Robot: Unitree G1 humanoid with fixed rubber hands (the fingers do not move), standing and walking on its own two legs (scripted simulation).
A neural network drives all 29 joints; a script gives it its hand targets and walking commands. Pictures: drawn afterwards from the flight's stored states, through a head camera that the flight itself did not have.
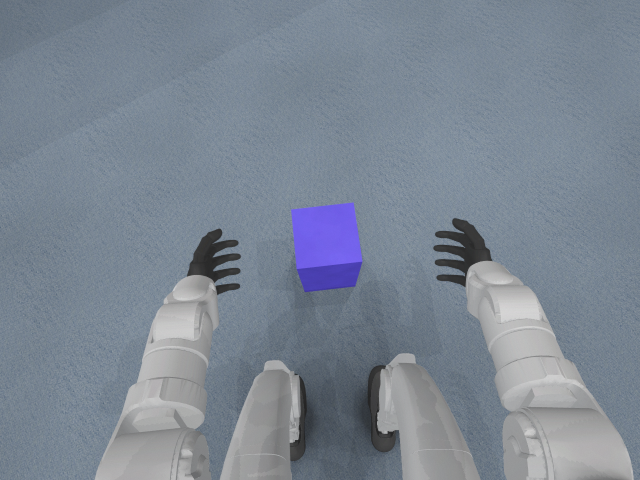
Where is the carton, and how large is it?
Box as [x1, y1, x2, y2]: [291, 202, 361, 291]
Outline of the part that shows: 353,202 291,209 296,266 305,291 355,285 361,264 361,255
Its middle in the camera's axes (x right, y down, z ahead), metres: +0.01 +0.03 +1.00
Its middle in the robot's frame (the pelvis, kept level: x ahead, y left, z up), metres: +0.52 +0.02 -0.55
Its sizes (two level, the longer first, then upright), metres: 0.146 0.143 0.276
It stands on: the floor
